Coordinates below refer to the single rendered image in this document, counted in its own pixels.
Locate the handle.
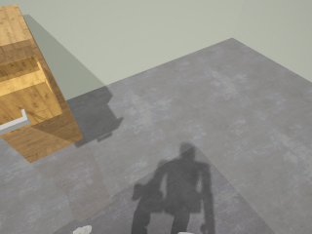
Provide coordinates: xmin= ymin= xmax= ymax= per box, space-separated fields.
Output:
xmin=0 ymin=109 xmax=30 ymax=136

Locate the drawer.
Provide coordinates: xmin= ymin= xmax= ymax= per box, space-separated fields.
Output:
xmin=0 ymin=55 xmax=63 ymax=138

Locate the cabinet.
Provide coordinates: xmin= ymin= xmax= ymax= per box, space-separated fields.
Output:
xmin=0 ymin=4 xmax=84 ymax=164

